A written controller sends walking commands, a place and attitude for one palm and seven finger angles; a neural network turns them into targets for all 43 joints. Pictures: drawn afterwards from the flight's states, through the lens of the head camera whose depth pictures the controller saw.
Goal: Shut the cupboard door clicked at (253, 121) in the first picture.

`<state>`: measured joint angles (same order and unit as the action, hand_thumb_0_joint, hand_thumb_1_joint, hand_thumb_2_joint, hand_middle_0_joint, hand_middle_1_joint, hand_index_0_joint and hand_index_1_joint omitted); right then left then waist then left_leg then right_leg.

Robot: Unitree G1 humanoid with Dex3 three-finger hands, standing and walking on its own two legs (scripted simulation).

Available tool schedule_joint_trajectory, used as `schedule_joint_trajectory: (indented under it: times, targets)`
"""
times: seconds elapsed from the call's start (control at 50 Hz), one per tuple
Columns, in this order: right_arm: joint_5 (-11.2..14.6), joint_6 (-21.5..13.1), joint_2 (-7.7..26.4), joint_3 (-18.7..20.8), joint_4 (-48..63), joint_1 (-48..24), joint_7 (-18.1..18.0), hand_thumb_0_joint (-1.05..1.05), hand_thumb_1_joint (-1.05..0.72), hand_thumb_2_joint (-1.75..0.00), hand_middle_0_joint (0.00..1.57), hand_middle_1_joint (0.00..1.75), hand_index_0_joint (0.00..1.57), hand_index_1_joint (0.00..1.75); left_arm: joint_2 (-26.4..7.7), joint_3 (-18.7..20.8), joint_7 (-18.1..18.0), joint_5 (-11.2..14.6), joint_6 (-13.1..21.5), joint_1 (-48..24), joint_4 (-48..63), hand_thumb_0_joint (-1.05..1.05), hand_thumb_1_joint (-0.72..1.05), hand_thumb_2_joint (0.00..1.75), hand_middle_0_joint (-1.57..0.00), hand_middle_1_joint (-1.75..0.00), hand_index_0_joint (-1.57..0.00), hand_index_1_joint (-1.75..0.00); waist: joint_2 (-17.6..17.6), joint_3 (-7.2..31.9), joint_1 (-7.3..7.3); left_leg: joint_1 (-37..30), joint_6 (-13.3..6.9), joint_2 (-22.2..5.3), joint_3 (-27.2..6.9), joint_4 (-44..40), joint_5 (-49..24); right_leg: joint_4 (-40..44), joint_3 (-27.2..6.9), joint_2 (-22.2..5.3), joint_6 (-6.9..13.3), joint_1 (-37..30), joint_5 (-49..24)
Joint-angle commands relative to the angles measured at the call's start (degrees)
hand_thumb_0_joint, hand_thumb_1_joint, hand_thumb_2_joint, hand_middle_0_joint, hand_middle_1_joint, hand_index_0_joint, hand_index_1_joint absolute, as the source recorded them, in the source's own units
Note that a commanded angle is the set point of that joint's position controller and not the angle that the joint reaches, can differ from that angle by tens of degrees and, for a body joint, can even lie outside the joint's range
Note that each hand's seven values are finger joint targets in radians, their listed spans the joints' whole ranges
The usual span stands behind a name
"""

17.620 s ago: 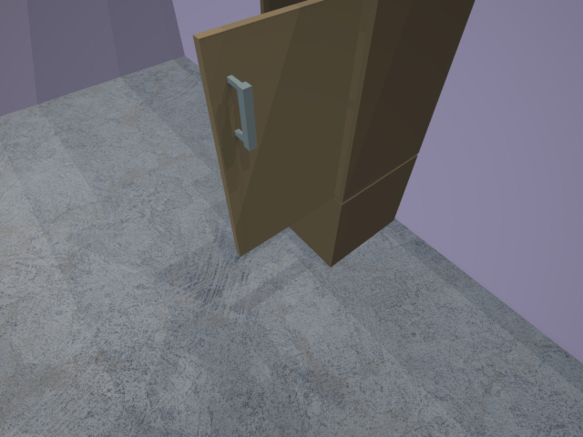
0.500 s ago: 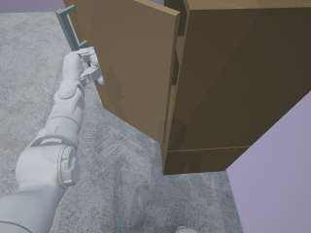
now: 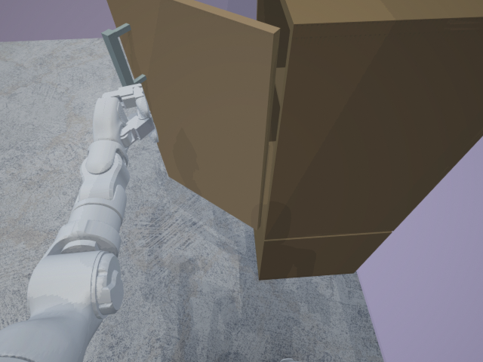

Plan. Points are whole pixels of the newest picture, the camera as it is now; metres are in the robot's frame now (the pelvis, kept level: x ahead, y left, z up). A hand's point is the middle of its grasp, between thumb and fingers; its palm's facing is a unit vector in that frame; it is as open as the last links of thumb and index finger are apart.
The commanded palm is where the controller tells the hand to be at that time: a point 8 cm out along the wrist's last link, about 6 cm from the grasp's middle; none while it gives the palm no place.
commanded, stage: draw the hand back to the body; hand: left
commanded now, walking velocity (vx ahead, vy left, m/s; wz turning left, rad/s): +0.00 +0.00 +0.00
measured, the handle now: (127, 59) +0.67 +0.19 +0.13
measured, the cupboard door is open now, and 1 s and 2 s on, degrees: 51 51 51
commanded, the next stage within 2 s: step back with the hand held close in 1.40 s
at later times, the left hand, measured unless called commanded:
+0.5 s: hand (69, 211) +0.31 +0.20 +0.15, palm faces +0.19 -0.97 -0.16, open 3.1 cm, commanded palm +0.27 +0.25 +0.17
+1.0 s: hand out of the picture +0.19 +0.28 +0.17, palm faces +0.48 -0.78 -0.40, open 5.9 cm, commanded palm +0.14 +0.31 +0.20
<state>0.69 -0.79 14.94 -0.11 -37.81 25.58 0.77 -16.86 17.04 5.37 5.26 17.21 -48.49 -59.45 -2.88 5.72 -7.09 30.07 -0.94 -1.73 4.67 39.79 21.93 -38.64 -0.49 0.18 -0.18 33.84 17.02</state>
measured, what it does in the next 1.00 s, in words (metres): stands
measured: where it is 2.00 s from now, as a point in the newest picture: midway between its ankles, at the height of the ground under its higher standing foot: outside the picture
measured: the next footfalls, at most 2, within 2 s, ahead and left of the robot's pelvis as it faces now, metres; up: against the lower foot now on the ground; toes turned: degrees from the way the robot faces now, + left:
none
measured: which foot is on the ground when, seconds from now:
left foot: down 0.00-1.00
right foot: down 0.00-1.00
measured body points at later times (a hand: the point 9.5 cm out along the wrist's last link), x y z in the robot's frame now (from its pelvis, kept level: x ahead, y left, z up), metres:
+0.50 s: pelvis +0.00 +0.00 +0.02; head -0.01 -0.01 +0.47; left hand +0.29 +0.25 +0.16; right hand +0.22 -0.21 -0.05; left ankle -0.03 +0.10 -0.72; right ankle +0.01 -0.12 -0.72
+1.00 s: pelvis +0.01 +0.00 +0.03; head -0.01 -0.03 +0.47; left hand +0.16 +0.32 +0.20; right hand +0.20 -0.21 -0.08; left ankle -0.03 +0.10 -0.72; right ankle +0.01 -0.12 -0.72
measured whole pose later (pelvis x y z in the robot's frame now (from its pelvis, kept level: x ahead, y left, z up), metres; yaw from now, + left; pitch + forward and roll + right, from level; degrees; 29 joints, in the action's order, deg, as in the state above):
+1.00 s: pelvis +0.01 +0.00 +0.03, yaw +4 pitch -4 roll -1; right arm 0.2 -0.4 12.7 -1.3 -35.8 13.4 -3.9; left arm -19.3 18.4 -4.9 4.1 1.4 24.8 19.2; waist -4.9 0.5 3.3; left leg 3.1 -0.9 -0.1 1.6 23.4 16.5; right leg -22.3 2.7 -1.1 -0.6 5.4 13.1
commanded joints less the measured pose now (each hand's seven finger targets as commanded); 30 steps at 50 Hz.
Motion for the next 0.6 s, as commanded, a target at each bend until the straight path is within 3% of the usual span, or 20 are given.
schedule_joint_trajectory:
  times: [0.0, 0.04, 0.08, 0.1, 0.16, 0.18, 0.2, 0.26, 0.3, 0.32, 0.36, 0.42, 0.44, 0.46, 0.52, 0.58]
  targets:
    - [1.81, -1.4, 8.47, 3.46, 8.54, -0.77, -1.33, 0.0, -0.9, -0.9, 0.2, 0.3, 0.2, 0.3, -11.77, 1.68, 2.07, 3.95, -1.19, -13.72, 22.73, 0.0, 0.9, 0.9, -1.3, -1.5, -1.3, -1.5, 5.05, 22.51, 4.13, -8.88, -0.58, 1.26, -1.73, -6.11, -22.93, 3.88, 2.06, 1.63, 1.21, -23.03, -26.75]
    - [2.04, -1.79, 7.96, 3.43, 9.23, -2.67, -2.03, 0.0, -0.9, -0.9, 0.2, 0.3, 0.2, 0.3, -12.05, 2.18, 2.33, 5.63, -2.06, -12.56, 31.86, 0.0, 0.9, 0.9, -1.3, -1.5, -1.3, -1.5, 3.66, 22.15, 4.67, -11.52, -0.78, 1.22, -1.57, -7.08, -23.56, 5.02, 2.02, 1.65, 1.28, -24.71, -27.33]
    - [2.1, -2.65, 7.11, 3.1, 9.75, -4.48, -2.58, 0.0, -0.9, -0.9, 0.2, 0.3, 0.2, 0.3, -11.01, 0.43, 2.6, 6.08, -1.68, -10.48, 41.75, 0.0, 0.9, 0.9, -1.3, -1.5, -1.3, -1.5, -0.92, 22.35, 5.28, -16.08, -0.9, 1.0, -2.01, -7.46, -28.21, 5.4, 2.09, 1.51, 1.36, -24.85, -28.53]
    - [2.04, -3.2, 6.68, 2.93, 9.44, -5.03, -2.75, 0.0, -0.9, -0.9, 0.2, 0.3, 0.2, 0.3, -9.9, -0.7, 2.81, 6.08, -1.84, -8.67, 43.7, 0.0, 0.9, 0.9, -1.3, -1.5, -1.3, -1.5, -1.3, 20.74, 5.13, -16.99, -0.86, 0.82, -2.15, -7.85, -28.69, 5.93, 2.29, 1.53, 1.3, -24.11, -28.08]
    - [2.44, -3.98, 6.43, 2.65, 9.18, -7.14, -3.43, 0.0, -0.9, -0.9, 0.2, 0.3, 0.2, 0.3, -5.89, -5.49, 4.19, 5.91, -4.47, -3.78, 45.51, 0.0, 0.9, 0.9, -1.3, -1.5, -1.3, -1.5, -0.72, 14.08, 4.06, -17.71, -0.78, 0.66, -2.85, -9.89, -24.08, 7.89, 3.05, 1.39, 1.25, -21.62, -22.49]
    - [2.8, -4.21, 6.63, 2.48, 8.94, -8.37, -3.69, 0.0, -0.9, -0.9, 0.2, 0.3, 0.2, 0.3, -6.72, -4.68, 4.67, 6.01, -6.19, -1.52, 44.73, 0.0, 0.9, 0.9, -1.3, -1.5, -1.3, -1.5, -1.01, 11.86, 4.49, -17.48, -0.67, 0.61, -2.9, -10.69, -21.36, 8.42, 3.12, 1.33, 1.35, -20.53, -20.62]
    - [2.99, -4.3, 6.62, 2.19, 9.13, -9.54, -3.9, 0.0, -0.9, -0.9, 0.2, 0.3, 0.2, 0.3, -4.89, -6.13, 5.31, 6.58, -8.29, 0.59, 43.95, 0.0, 0.9, 0.9, -1.3, -1.5, -1.3, -1.5, 0.09, 9.96, 4.55, -16.82, -0.61, 0.9, -3.19, -11.58, -18.06, 9.15, 3.38, 1.25, 1.37, -20.18, -18.2]
    - [3.46, -4.31, 7.02, 1.55, 10.3, -12.48, -4.65, 0.0, -0.9, -0.9, 0.2, 0.3, 0.2, 0.3, -6.21, -3.76, 6.53, 8.26, -14.09, 7.15, 44.23, 0.0, 0.9, 0.9, -1.22, -1.41, -1.22, -1.41, 3.76, 7.87, 6.21, -16.22, -0.63, 1.36, -3.65, -13.36, -14.03, 10.56, 3.61, 0.73, 1.65, -21.64, -14.67]
    - [3.67, -4.35, 6.82, 1.03, 11.49, -15.0, -4.93, 0.0, -0.9, -0.9, 0.2, 0.3, 0.2, 0.3, -7.06, -2.82, 7.3, 9.17, -16.55, 9.27, 48.44, 0.0, 0.9, 0.9, -1.16, -1.35, -1.16, -1.35, 4.73, 8.49, 7.18, -16.72, -0.53, 1.52, -3.69, -14.11, -13.84, 10.84, 3.56, 0.27, 1.58, -23.01, -14.39]
    - [2.6, -4.54, 4.86, 0.9, 13.04, -17.03, -5.2, 0.0, -0.9, -0.9, 0.2, 0.3, 0.2, 0.3, -6.83, -7.48, 1.5, 3.61, -12.4, 11.23, 57.42, 0.0, 0.9, 0.9, -1.13, -1.32, -1.13, -1.32, 4.84, 4.34, 7.03, -17.65, -0.7, 2.01, -3.4, -15.59, -14.58, 13.44, 1.72, -0.58, 1.27, -22.68, -12.37]
    - [2.2, -4.05, 4.82, 0.55, 12.65, -18.75, -5.44, 0.0, -0.9, -0.9, 0.2, 0.3, 0.2, 0.3, -5.06, -7.54, -2.96, 2.9, -11.91, 18.71, 58.68, 0.0, 0.9, 0.9, -1.08, -1.26, -1.08, -1.26, 6.3, 3.05, 7.39, -17.95, -0.49, 1.61, -3.95, -16.84, -12.97, 14.51, 2.14, -0.7, 1.19, -23.91, -9.71]
    - [1.71, -2.87, 4.5, 0.39, 12.63, -19.48, -5.69, 0.0, -0.9, -0.9, 0.2, 0.3, 0.2, 0.3, -7.96, -4.88, -6.07, 1.41, -12.15, 23.3, 66.28, 0.0, 0.9, 0.9, -1.0, -1.17, -1.0, -1.17, 4.12, 5.54, 7.82, -21.35, -0.51, 1.44, -3.7, -17.44, -17.6, 14.81, 2.06, -0.67, 1.27, -28.0, -14.72]
    - [1.5, -2.77, 4.25, 0.22, 12.84, -19.65, -5.62, 0.0, -0.9, -0.9, 0.2, 0.3, 0.2, 0.3, -8.02, -4.99, -6.69, 0.92, -11.92, 23.53, 69.67, 0.0, 0.9, 0.9, -0.97, -1.14, -0.97, -1.14, 1.32, 6.84, 7.8, -22.6, -0.25, 1.54, -3.81, -17.69, -19.02, 14.79, 2.11, -0.72, 1.46, -29.04, -15.72]
    - [1.18, -2.63, 4.37, 0.15, 12.57, -19.72, -5.69, 0.0, -0.9, -0.9, 0.2, 0.3, 0.2, 0.3, -8.94, -4.62, -7.26, 0.62, -11.91, 25.24, 71.26, 0.0, 0.9, 0.9, -0.94, -1.11, -0.94, -1.11, 1.44, 6.93, 7.88, -23.14, -0.39, 1.53, -3.8, -17.85, -19.69, 15.43, 1.93, -0.82, 1.42, -29.98, -16.34]
    - [0.68, -2.83, 3.54, -0.1, 12.68, -20.48, -5.67, 0.0, -0.9, -0.9, 0.2, 0.3, 0.2, 0.3, -8.68, -4.47, -8.68, -0.36, -11.65, 28.19, 78.79, 0.0, 0.9, 0.9, -0.86, -1.02, -0.86, -1.02, -4.17, 7.63, 7.9, -26.16, 0.12, 1.59, -3.65, -18.19, -23.91, 16.0, 2.27, -0.6, 1.63, -31.09, -19.19]
    - [0.26, -2.93, 3.42, -0.36, 12.43, -21.01, -5.59, 0.0, -0.9, -0.9, 0.2, 0.3, 0.2, 0.3, -7.98, -4.82, -9.49, -0.75, -12.18, 34.0, 80.93, 0.0, 0.9, 0.9, -0.78, -0.93, -0.78, -0.93, -3.65, 4.49, 8.05, -26.47, 0.29, 1.4, -4.06, -18.94, -25.73, 17.1, 2.62, -0.36, 1.61, -31.19, -19.7]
